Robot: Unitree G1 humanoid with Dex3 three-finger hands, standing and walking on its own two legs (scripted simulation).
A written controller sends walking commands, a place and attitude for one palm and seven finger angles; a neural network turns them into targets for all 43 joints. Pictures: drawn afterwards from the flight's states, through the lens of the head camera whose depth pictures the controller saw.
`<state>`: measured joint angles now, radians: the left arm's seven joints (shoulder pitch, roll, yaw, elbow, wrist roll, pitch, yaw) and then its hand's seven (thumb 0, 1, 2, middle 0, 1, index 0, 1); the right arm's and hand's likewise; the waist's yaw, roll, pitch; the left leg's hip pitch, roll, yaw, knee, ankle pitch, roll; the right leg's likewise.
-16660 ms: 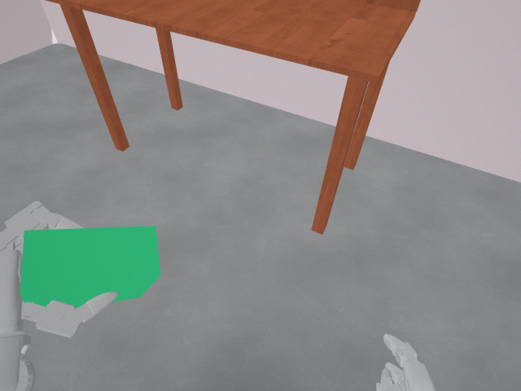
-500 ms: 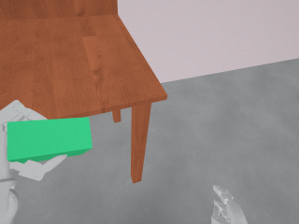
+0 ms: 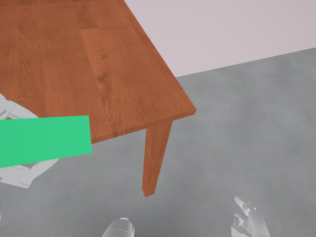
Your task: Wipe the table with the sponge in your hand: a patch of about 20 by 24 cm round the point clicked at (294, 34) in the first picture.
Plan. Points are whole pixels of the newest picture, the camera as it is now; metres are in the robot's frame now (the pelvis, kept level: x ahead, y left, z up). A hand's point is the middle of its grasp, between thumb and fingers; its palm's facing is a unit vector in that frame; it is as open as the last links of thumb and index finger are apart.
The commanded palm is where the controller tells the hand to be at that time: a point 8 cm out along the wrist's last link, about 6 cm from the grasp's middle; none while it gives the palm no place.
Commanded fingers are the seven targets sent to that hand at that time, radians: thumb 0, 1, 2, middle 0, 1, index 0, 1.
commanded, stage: shuffle to correct the standing spot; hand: left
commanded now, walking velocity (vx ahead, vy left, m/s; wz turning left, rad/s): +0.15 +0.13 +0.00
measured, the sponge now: (55, 138) +0.24 +0.21 +0.18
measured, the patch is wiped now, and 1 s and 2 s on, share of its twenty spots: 0.00 0.00 0.00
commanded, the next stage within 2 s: come to a stop and stand still in 0.30 s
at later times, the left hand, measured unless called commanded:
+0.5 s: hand (15, 98) +0.29 +0.30 +0.20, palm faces +0.44 -0.81 -0.38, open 9.8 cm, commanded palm +0.23 +0.34 +0.21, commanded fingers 0.00 0.10 1.30 -1.20 -1.60 -1.20 -1.60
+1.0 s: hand (5, 89) +0.31 +0.33 +0.19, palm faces +0.45 -0.83 -0.32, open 9.8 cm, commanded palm +0.25 +0.36 +0.21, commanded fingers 0.00 0.10 1.30 -1.20 -1.60 -1.20 -1.60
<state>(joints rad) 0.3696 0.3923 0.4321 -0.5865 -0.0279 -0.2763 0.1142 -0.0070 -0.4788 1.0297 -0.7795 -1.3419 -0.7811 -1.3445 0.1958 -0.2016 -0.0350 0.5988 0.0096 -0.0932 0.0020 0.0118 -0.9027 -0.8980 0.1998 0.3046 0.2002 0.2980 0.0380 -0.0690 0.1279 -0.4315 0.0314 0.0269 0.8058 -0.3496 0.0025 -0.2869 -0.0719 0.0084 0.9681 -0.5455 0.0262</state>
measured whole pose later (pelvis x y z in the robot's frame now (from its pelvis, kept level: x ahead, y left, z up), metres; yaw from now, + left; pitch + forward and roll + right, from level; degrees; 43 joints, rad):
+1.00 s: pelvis +0.10 +0.08 +0.04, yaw +1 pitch +0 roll -1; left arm 0.41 0.33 0.34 -0.48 -0.04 -0.13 0.15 -0.01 -0.48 1.03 -0.78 -1.34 -0.78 -1.35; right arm 0.19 -0.19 0.03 0.62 0.00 -0.08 -0.05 0.01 -0.90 -0.90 0.20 0.30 0.20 0.30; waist 0.03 -0.02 0.03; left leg -0.24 0.03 0.02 0.51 -0.27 0.00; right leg -0.21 0.02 -0.07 0.46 -0.26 -0.03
